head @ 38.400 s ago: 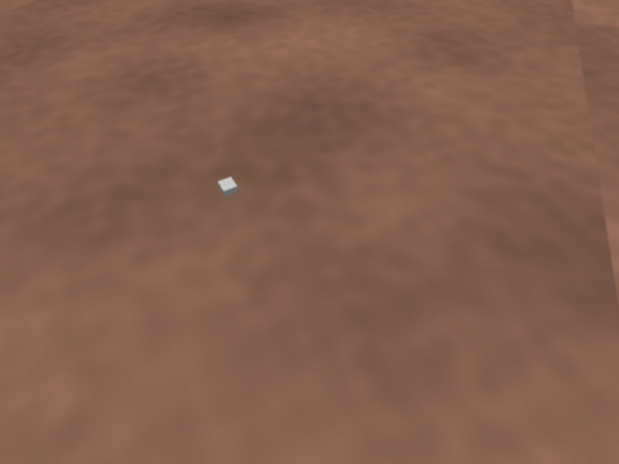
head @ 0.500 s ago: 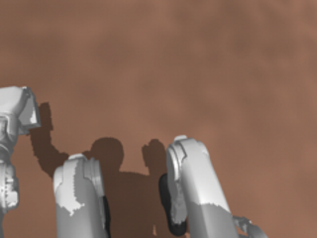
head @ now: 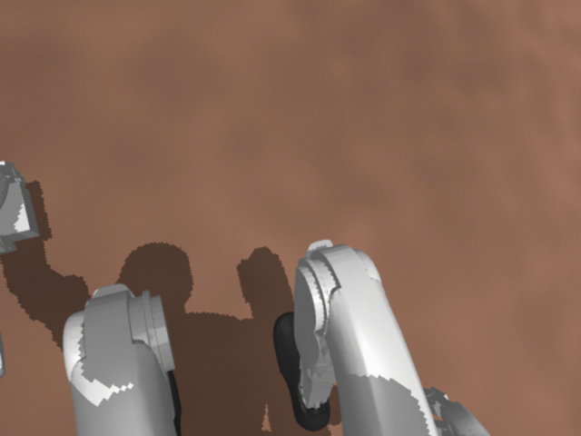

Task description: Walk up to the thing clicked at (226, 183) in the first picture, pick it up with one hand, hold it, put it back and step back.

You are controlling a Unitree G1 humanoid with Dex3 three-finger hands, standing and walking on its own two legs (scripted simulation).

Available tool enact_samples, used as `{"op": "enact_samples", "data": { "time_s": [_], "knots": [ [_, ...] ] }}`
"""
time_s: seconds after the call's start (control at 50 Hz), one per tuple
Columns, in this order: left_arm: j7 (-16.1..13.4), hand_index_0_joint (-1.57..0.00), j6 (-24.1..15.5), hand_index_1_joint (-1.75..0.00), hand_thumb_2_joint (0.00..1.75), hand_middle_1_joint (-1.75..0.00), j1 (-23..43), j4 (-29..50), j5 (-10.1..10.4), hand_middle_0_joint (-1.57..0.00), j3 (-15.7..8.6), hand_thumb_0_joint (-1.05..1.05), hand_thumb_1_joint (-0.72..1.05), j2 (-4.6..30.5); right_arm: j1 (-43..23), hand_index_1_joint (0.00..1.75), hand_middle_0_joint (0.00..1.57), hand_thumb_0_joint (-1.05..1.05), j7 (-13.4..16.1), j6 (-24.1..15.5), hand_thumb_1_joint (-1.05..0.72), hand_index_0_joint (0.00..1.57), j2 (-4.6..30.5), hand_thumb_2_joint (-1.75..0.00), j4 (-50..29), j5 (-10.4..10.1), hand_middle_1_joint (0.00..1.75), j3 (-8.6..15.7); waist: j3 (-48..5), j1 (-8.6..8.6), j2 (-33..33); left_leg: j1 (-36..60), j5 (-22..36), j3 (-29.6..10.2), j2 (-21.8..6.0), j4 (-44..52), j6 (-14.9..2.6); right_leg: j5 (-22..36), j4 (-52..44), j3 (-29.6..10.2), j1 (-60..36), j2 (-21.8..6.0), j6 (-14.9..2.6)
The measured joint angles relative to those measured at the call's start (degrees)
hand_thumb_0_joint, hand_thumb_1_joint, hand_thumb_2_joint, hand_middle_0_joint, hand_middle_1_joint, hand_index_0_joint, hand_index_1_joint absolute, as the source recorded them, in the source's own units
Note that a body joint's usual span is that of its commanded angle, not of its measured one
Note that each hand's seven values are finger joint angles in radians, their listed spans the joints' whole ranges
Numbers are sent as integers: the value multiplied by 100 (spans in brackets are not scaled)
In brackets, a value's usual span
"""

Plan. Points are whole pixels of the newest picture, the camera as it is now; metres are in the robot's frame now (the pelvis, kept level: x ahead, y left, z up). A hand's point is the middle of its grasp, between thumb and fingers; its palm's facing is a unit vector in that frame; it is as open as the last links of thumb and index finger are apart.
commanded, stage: rest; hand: left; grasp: from above
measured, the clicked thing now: out of the picture +0.44 +0.32 -0.22
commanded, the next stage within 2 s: open in 1.30 s
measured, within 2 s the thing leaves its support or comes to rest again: rests again in 0.92 s
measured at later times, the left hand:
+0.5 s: hand (8, 220) +0.44 +0.31 -0.24, palm faces -0.44 -0.14 -0.89, open 9.7 cm
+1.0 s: hand (15, 222) +0.44 +0.31 -0.26, palm faces -0.44 -0.15 -0.89, open 9.7 cm
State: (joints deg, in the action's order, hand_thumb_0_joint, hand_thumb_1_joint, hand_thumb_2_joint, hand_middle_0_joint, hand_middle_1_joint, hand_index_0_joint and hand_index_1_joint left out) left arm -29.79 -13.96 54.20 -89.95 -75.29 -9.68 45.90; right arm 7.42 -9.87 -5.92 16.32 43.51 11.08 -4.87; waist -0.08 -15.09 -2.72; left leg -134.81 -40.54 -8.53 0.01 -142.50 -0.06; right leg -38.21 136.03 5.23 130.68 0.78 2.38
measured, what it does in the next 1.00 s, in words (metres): stands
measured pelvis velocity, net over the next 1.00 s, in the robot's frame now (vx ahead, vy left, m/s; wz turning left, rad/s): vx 0.00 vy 0.01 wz -0.08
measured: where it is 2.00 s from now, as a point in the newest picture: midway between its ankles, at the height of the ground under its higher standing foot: (238, 416)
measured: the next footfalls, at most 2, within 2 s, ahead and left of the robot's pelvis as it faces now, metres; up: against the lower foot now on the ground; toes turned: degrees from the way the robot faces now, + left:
none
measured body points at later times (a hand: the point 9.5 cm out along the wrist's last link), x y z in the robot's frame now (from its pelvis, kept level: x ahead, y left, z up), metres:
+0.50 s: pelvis +0.00 +0.00 -0.02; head +0.26 +0.10 +0.34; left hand +0.45 +0.32 -0.19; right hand +0.04 -0.27 -0.10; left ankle +0.07 +0.12 -0.28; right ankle +0.10 -0.12 -0.28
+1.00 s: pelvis +0.00 +0.01 -0.02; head +0.27 +0.12 +0.33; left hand +0.46 +0.32 -0.21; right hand +0.05 -0.25 -0.08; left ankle +0.07 +0.12 -0.28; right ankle +0.10 -0.12 -0.28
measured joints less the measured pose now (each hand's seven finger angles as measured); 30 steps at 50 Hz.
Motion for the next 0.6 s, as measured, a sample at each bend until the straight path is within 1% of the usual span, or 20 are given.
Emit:
{"op": "enact_samples", "data": {
  "time_s": [0.06, 0.12, 0.2, 0.3, 0.36, 0.4, 0.5, 0.6],
  "knots": [
    [-62, -80, 22, -38, 40, -39, -9, -73, -15, -79, -72, -1, 4, 84, 12, 30, 20, 1, -43, -31, -90, 21, -1, -89, 5, 51, 30, -32, 40, -53, -1, -43, -8, -31, 1, -66, 2, 3, 42, 24, 32, 8, 6],
    [-79, -80, 28, -38, 40, -39, 55, -236, 27, -79, 18, -1, 4, 143, 28, 30, 20, 1, -93, -64, -90, 21, 9, -89, 8, 91, 30, -89, 78, -89, -13, -74, -23, -57, -7, -126, 1, 7, 82, 43, 62, 24, 9],
    [-148, -80, -73, -38, 40, -39, 59, -393, -39, -79, -188, -1, 4, 272, 7, 30, 20, 1, -136, -117, -89, 21, 35, -89, -9, 160, 30, -198, 175, -158, -23, -92, -47, -120, -10, -212, 10, 11, 125, 94, 69, 42, 15],
    [-286, -80, -164, -39, 40, -40, 98, -596, -93, -79, -240, -1, 4, 448, -17, 30, 20, 1, -196, -174, -89, 21, 50, -89, -21, 266, 30, -328, 292, -230, -93, -103, -88, -198, -22, -326, 30, 19, 194, 152, 86, 71, 17],
    [-384, -80, -202, -38, 40, -40, 91, -647, -167, -79, -309, -1, 4, 549, -49, 30, 20, 1, -232, -223, -89, 21, 69, -89, -23, 339, 30, -399, 368, -273, -134, -104, -111, -237, -25, -388, 34, 17, 228, 182, 82, 85, 26],
    [-455, -80, -211, -38, 40, -39, 74, -678, -169, -79, -364, -1, 4, 601, -71, 30, 20, 0, -250, -242, -89, 21, 73, -89, -12, 378, 30, -438, 393, -290, -162, -106, -133, -267, -33, -427, 35, 17, 242, 204, 84, 100, 32],
    [-563, -80, -169, -38, 40, -39, 99, -791, -164, -79, -255, -1, 4, 659, -118, 30, 20, 0, -311, -319, -89, 21, 77, -89, 14, 458, 30, -491, 436, -321, -226, -102, -177, -305, -45, -497, 17, 0, 267, 232, 63, 123, 56],
    [-660, -81, -143, -38, 40, -39, 101, -840, -161, -79, -272, -1, 4, 726, -173, 30, 20, 0, -383, -419, -90, 21, 94, -89, -11, 500, 30, -569, 487, -366, -281, -81, -209, -342, -41, -552, -3, -25, 277, 263, 5, 132, 79]
  ]
}}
